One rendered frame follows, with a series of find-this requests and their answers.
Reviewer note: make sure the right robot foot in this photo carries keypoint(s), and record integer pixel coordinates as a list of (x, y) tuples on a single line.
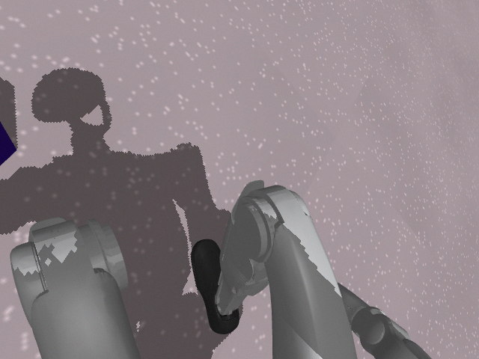
[(206, 269)]

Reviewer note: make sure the right robot arm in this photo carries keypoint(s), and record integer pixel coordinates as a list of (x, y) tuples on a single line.
[(383, 338)]

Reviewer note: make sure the carton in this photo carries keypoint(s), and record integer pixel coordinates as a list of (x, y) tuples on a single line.
[(6, 145)]

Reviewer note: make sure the right robot hand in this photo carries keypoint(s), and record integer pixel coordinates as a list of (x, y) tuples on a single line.
[(352, 302)]

